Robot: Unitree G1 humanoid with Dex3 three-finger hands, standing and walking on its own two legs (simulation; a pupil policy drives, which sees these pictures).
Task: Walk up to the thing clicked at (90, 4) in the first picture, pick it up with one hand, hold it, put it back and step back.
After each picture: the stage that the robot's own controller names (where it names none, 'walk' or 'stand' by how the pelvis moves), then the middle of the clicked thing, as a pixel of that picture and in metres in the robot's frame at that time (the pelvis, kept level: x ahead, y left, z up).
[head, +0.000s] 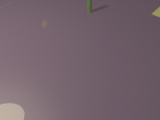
stand; (89, 4) +2.12 -0.10 -0.66
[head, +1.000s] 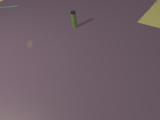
walk; (74, 19) +1.98 +0.24 -0.63
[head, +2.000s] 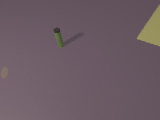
walk; (59, 38) +1.39 +0.38 -0.65
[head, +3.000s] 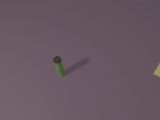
walk; (59, 67) +0.94 +0.32 -0.65
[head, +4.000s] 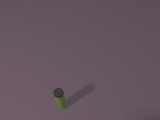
walk; (60, 99) +0.57 +0.23 -0.62
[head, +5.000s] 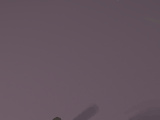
stand; out of the picture +0.38 +0.23 -0.63
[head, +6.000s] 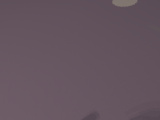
stand; out of the picture +0.36 +0.21 -0.65
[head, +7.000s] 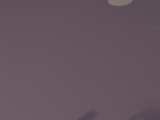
stand; out of the picture +0.37 +0.22 -0.66
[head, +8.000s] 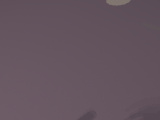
stand; out of the picture +0.36 +0.23 -0.66
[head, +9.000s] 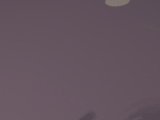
stand; out of the picture +0.36 +0.23 -0.66
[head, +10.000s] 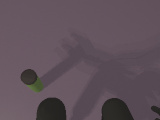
go down; (33, 82) +0.40 +0.25 -0.40
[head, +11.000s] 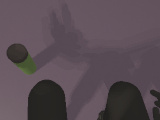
go down; (24, 61) +0.42 +0.28 -0.27
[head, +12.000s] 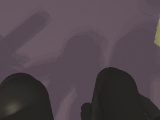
close in; out of the picture +0.39 +0.32 -0.17
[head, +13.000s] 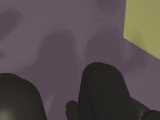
close; out of the picture +0.38 +0.33 -0.15
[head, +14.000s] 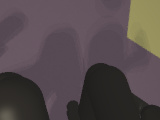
lift; out of the picture +0.36 +0.33 -0.15
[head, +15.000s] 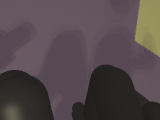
lift; out of the picture +0.32 +0.33 -0.14
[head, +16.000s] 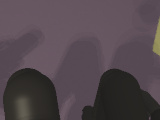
lift; out of the picture +0.28 +0.39 -0.12
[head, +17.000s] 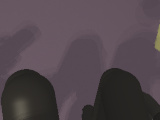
lift; out of the picture +0.29 +0.40 -0.12
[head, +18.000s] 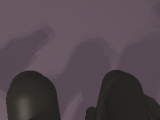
lift; out of the picture +0.29 +0.38 -0.11
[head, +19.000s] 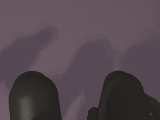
lift; out of the picture +0.29 +0.39 -0.10
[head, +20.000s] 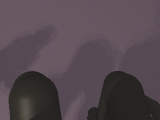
lift; out of the picture +0.30 +0.39 -0.10
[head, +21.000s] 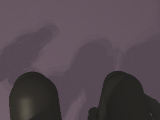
lift; out of the picture +0.31 +0.39 -0.10
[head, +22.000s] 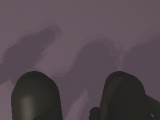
lift; out of the picture +0.30 +0.38 -0.10
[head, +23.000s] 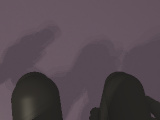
lift; out of the picture +0.30 +0.39 -0.10
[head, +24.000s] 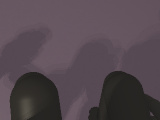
lift; out of the picture +0.31 +0.40 -0.13
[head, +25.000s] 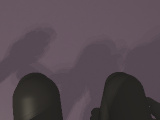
lift; out of the picture +0.31 +0.40 -0.13
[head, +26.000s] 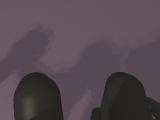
lift; out of the picture +0.31 +0.40 -0.14
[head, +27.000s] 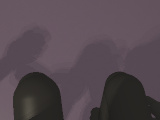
lift; out of the picture +0.31 +0.40 -0.15
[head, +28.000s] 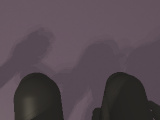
lift; out of the picture +0.31 +0.39 -0.15
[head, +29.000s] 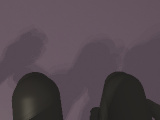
lift; out of the picture +0.30 +0.39 -0.16
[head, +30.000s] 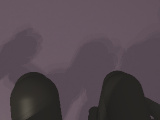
lift; out of the picture +0.30 +0.40 -0.17
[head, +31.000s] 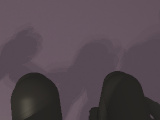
lift; out of the picture +0.30 +0.41 -0.16
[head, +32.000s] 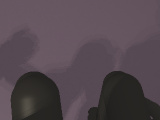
lift; out of the picture +0.29 +0.41 -0.17
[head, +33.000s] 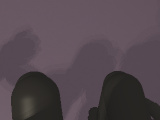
lift; out of the picture +0.29 +0.40 -0.17
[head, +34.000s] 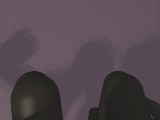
lift; out of the picture +0.29 +0.41 -0.16
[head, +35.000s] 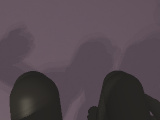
lift; out of the picture +0.29 +0.42 -0.16
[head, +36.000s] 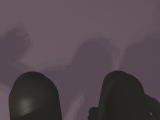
lift; out of the picture +0.28 +0.43 -0.16
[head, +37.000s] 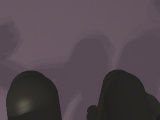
lift; out of the picture +0.28 +0.44 -0.15
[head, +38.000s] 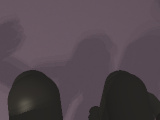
lift; out of the picture +0.28 +0.44 -0.15
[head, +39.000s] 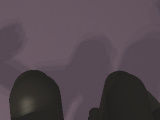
lift; out of the picture +0.27 +0.44 -0.15
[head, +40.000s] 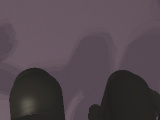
lift; out of the picture +0.25 +0.45 -0.15
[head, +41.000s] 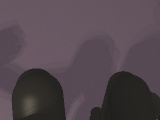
lift; out of the picture +0.26 +0.44 -0.15
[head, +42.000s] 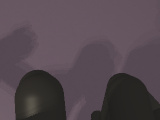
lift; out of the picture +0.27 +0.42 -0.15
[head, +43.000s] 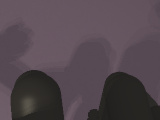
lift; out of the picture +0.28 +0.42 -0.15
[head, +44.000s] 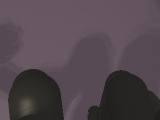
lift; out of the picture +0.26 +0.44 -0.15
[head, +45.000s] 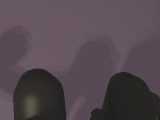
lift; out of the picture +0.25 +0.43 -0.15
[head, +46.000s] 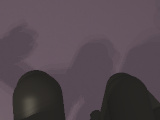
lift; out of the picture +0.27 +0.42 -0.15
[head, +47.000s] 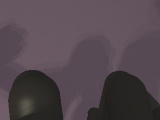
lift; out of the picture +0.26 +0.43 -0.15
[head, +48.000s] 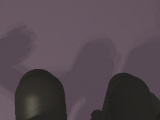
lift; out of the picture +0.26 +0.42 -0.15
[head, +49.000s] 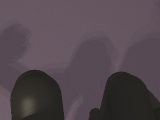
lift; out of the picture +0.26 +0.43 -0.15
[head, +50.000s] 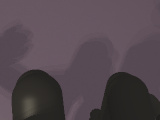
lift; out of the picture +0.26 +0.43 -0.15
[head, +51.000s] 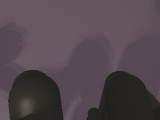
lift; out of the picture +0.26 +0.43 -0.14
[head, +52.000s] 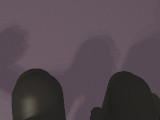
lift; out of the picture +0.25 +0.43 -0.15
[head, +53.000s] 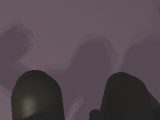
lift; out of the picture +0.26 +0.42 -0.15
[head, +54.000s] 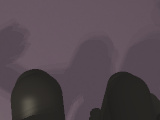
lift; out of the picture +0.26 +0.43 -0.14
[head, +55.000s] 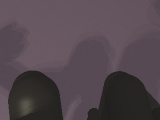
lift; out of the picture +0.27 +0.43 -0.15
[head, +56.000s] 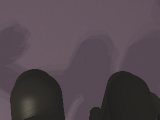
lift; out of the picture +0.25 +0.43 -0.15
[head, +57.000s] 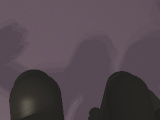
lift; out of the picture +0.26 +0.43 -0.15
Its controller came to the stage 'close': yes
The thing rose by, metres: 0.08
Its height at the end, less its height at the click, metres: +0.00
